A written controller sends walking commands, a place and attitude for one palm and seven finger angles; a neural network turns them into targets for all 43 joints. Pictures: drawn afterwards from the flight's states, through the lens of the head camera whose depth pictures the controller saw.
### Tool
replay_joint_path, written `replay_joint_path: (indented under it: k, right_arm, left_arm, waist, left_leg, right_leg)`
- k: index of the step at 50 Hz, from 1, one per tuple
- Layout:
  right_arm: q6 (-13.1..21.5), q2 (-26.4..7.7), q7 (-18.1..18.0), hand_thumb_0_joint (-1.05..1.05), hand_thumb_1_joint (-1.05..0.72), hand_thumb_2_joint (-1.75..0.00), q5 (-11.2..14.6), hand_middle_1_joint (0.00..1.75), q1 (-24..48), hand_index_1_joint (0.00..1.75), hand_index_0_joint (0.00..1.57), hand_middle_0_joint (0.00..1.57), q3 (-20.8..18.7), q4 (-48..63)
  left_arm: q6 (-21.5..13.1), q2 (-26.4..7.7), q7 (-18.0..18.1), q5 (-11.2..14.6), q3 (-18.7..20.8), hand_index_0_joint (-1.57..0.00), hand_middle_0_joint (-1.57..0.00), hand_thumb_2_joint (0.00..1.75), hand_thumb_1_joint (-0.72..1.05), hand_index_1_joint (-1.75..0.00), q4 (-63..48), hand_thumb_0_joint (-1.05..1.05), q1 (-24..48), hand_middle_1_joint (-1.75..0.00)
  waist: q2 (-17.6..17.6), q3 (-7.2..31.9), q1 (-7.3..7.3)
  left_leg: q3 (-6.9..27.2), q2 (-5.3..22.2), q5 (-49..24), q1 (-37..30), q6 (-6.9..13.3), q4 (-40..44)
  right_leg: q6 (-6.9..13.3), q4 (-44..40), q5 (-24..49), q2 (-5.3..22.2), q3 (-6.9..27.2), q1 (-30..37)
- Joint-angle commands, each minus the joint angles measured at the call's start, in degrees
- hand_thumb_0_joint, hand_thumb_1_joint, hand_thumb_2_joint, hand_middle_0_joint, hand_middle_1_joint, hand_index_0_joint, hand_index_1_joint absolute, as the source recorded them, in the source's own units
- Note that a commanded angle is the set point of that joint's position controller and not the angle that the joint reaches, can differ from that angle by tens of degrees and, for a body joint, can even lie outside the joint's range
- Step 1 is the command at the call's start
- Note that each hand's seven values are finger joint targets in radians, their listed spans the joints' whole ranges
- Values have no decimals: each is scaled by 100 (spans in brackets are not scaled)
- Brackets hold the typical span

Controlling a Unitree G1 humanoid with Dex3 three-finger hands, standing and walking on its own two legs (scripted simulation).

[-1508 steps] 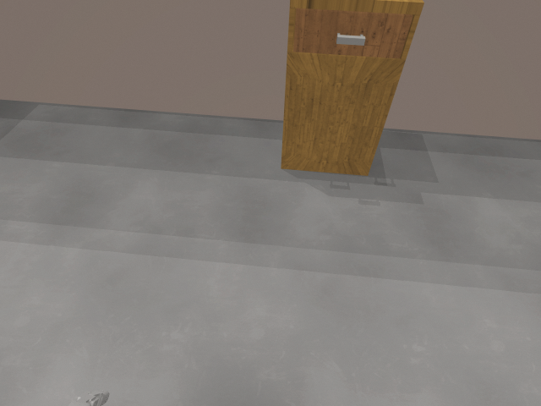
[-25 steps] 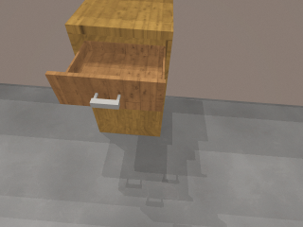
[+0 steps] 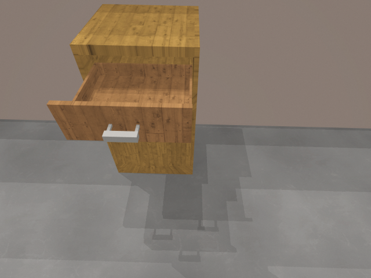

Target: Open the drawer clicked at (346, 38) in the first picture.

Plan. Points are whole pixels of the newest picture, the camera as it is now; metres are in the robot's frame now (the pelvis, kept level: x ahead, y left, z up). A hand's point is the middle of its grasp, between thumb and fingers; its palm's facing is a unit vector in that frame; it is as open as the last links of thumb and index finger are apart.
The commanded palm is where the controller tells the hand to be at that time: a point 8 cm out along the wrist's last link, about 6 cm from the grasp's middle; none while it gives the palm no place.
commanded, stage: let the arm hang, fingers relaxed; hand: left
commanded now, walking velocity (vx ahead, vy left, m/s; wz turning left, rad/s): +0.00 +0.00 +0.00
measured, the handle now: (122, 131) +0.54 +0.23 -0.04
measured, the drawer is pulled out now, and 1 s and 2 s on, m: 0.30 0.30 0.30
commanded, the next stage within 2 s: look to check the result in 0.10 s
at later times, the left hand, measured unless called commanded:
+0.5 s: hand out of the picture +0.02 +0.17 -0.17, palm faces +0.01 -0.97 -0.24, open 7.4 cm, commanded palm none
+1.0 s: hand out of the picture +0.06 +0.18 -0.16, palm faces +0.00 -0.96 -0.27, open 7.4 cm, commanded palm none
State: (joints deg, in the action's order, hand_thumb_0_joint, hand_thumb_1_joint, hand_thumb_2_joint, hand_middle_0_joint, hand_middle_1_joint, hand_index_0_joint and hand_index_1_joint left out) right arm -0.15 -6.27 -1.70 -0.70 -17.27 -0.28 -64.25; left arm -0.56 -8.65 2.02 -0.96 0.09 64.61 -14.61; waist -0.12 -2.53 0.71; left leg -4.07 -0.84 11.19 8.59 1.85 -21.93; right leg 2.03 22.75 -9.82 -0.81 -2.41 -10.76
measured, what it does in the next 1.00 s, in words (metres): stands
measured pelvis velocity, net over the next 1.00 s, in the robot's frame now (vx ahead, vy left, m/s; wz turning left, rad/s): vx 0.02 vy -0.03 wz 0.00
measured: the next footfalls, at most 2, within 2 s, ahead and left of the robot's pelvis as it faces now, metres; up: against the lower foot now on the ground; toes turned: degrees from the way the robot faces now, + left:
none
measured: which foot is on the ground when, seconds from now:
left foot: down 0.00-1.00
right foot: down 0.00-1.00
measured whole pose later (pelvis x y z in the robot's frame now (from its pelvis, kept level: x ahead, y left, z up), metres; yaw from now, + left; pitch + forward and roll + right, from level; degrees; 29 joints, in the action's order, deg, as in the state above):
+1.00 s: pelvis +0.02 -0.03 +0.00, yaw +0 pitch -2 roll +0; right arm -0.7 -12.3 -1.5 -0.8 -12.8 -0.9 -64.8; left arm -1.2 -12.2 1.5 -0.7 1.1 65.3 -10.6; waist -1.5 -4.0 0.7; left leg -3.1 1.7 11.3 5.8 -0.9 -18.9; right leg 4.3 18.1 -9.5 -3.6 -3.2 -7.2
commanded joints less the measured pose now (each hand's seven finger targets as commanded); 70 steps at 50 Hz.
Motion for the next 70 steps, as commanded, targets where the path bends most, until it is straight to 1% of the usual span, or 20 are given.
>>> replay_joint_path:
  k: [1, 2, 7, 10, 12, 15, 18, 22, 25, 30, 34, 36, 40, 47, 51, 59, 62, 64, 68, 70]
  right_arm:
    - [42, -609, -44, 0, -90, -90, 3, 30, -452, 30, 20, 20, -87, 45]
    - [43, -616, -48, 0, -90, -90, 13, 30, -461, 30, 20, 20, -102, 67]
    - [51, -715, -53, 0, -90, -90, 17, 30, -351, 30, 20, 20, -116, 72]
    - [41, -763, -55, 0, -90, -90, 6, 30, -300, 30, 20, 20, -102, 47]
    - [35, -791, -51, 0, -90, -90, 22, 30, -270, 30, 20, 20, -109, 54]
    - [33, -844, -49, 0, -90, -90, 6, 30, -241, 30, 20, 20, -102, 23]
    - [18, -875, -46, 0, -90, -90, 5, 30, -215, 30, 20, 20, -104, 33]
    - [29, -942, -46, 0, -90, -90, 14, 30, -148, 30, 20, 20, -115, 45]
    - [32, -983, -43, 0, -90, -90, 2, 30, -118, 30, 20, 20, -107, 16]
    - [43, -1041, -44, 0, -90, -90, 6, 30, -89, 30, 20, 20, -121, 22]
    - [21, -1059, -41, 0, -90, -90, -4, 30, -23, 30, 20, 20, -127, 29]
    - [21, -1103, -34, 0, -90, -90, -5, 30, -18, 30, 20, 20, -134, 34]
    - [35, -1185, -36, 0, -90, -90, -5, 30, 45, 30, 20, 20, -147, 57]
    - [26, -1279, -40, 0, -90, -90, 2, 30, 164, 30, 20, 20, -170, 108]
    - [22, -1374, -31, 0, -90, -90, -10, 30, 192, 30, 20, 20, -171, 94]
    - [51, -1529, -45, 0, -90, -90, 2, 30, 315, 30, 20, 20, -191, 145]
    - [39, -1576, -40, 0, -90, -90, 7, 30, 376, 30, 20, 20, -203, 173]
    - [31, -1621, -27, 0, -90, -90, -3, 30, 406, 30, 20, 20, -201, 164]
    - [43, -1682, -25, 0, -90, -90, -2, 30, 459, 30, 20, 20, -197, 181]
    - [50, -1726, -18, 0, -90, -90, -1, 30, 495, 30, 20, 20, -202, 188]
  left_arm:
    - [-36, -712, 21, 24, 113, -20, -20, 90, 90, -30, -100, 0, -416, -30]
    - [-53, -716, 28, 15, 123, -20, -20, 90, 90, -30, -117, 0, -437, -30]
    - [-75, -782, 25, 22, 143, -20, -20, 90, 90, -30, -122, 0, -329, -30]
    - [-67, -813, 19, 31, 135, -20, -20, 90, 90, -30, -90, 0, -255, -30]
    - [-80, -851, 26, 25, 148, -20, -20, 90, 90, -30, -84, 0, -277, -30]
    - [-73, -890, 19, 34, 142, -20, -20, 90, 90, -30, -73, 0, -198, -30]
    - [-72, -900, 22, 29, 151, -20, -20, 90, 90, -30, -50, 0, -171, -30]
    - [-86, -945, 23, 28, 165, -20, -20, 90, 90, -30, -44, 0, -163, -30]
    - [-86, -984, 17, 32, 165, -20, -20, 90, 90, -30, -40, 0, -92, -30]
    - [-103, -1053, 19, 34, 195, -20, -20, 90, 90, -30, -45, 0, -42, -30]
    - [-96, -1079, 20, 30, 197, -20, -20, 90, 90, -30, -52, 0, 9, -30]
    - [-104, -1141, 17, 33, 212, -20, -20, 90, 90, -30, -71, 0, 43, -30]
    - [-128, -1218, 19, 38, 232, -20, -20, 90, 90, -30, -116, 0, 123, -30]
    - [-138, -1319, 21, 34, 271, -20, -20, 90, 90, -30, -137, 0, 187, -30]
    - [-132, -1399, 12, 42, 276, -20, -20, 90, 90, -30, -156, 0, 294, -30]
    - [-162, -1537, 17, 44, 303, -20, -20, 90, 90, -30, -176, 0, 414, -30]
    - [-161, -1588, 14, 40, 312, -20, -20, 90, 90, -30, -204, 0, 437, -30]
    - [-152, -1613, 7, 42, 301, -20, -20, 90, 90, -30, -204, 0, 505, -30]
    - [-162, -1674, 3, 40, 308, -20, -20, 90, 90, -30, -208, 0, 564, -30]
    - [-166, -1699, -3, 42, 307, -20, -20, 90, 90, -30, -222, 0, 602, -30]
  waist:
    - [-156, -429, -23]
    - [-104, -304, -25]
    - [-76, -175, -13]
    - [-106, -222, -2]
    - [31, -203, -8]
    - [-154, -187, 2]
    - [-77, -251, 12]
    - [-43, -115, -5]
    - [-144, -152, 5]
    - [42, -63, 2]
    - [-52, -228, -5]
    - [59, -145, 1]
    - [-54, -24, 4]
    - [25, -11, -10]
    - [-15, -17, 8]
    - [-2, 220, 13]
    - [37, 153, 3]
    - [-56, 100, 17]
    - [39, 224, 21]
    - [-5, 239, 19]
  left_leg:
    - [705, 614, 126, 319, 37, 582]
    - [699, 640, 27, 215, 38, 540]
    - [673, 652, -249, 52, 20, 503]
    - [674, 660, -223, 60, 6, 542]
    - [654, 671, -231, -27, 2, 530]
    - [656, 666, -197, 2, -14, 562]
    - [653, 680, -65, -17, -18, 585]
    - [658, 698, -217, -143, -15, 573]
    - [645, 708, -215, -83, -32, 609]
    - [638, 719, -325, -133, -35, 605]
    - [617, 704, -243, -89, -40, 594]
    - [619, 686, -228, -95, -44, 578]
    - [602, 710, -350, -142, -63, 558]
    - [566, 715, -364, -237, -66, 524]
    - [566, 704, -270, -174, -78, 548]
    - [546, 783, -702, -347, -83, 542]
    - [546, 771, -572, -366, -89, 554]
    - [548, 772, -474, -326, -91, 585]
    - [572, 800, -653, -419, -82, 583]
    - [572, 803, -638, -400, -91, 621]
  right_leg:
    - [89, -590, -131, 604, 669, -153]
    - [85, -596, -51, 585, 657, -122]
    - [87, -618, 258, 628, 657, -4]
    - [86, -660, 233, 635, 688, 20]
    - [80, -706, 243, 641, 681, -7]
    - [84, -733, 167, 644, 704, 68]
    - [86, -821, -57, 641, 735, -15]
    - [93, -801, 123, 639, 734, 39]
    - [95, -811, 165, 651, 737, 95]
    - [86, -807, 372, 668, 733, 195]
    - [72, -880, 240, 670, 759, 110]
    - [64, -906, 214, 673, 800, 176]
    - [64, -870, 549, 689, 793, 299]
    - [3, -927, 694, 698, 831, 301]
    - [-17, -981, 557, 725, 865, 350]
    - [-28, -818, 1477, 734, 810, 562]
    - [-45, -885, 1290, 717, 833, 494]
    - [-47, -930, 1100, 729, 866, 471]
    - [-44, -895, 1326, 741, 829, 550]
    - [-28, -886, 1321, 740, 850, 576]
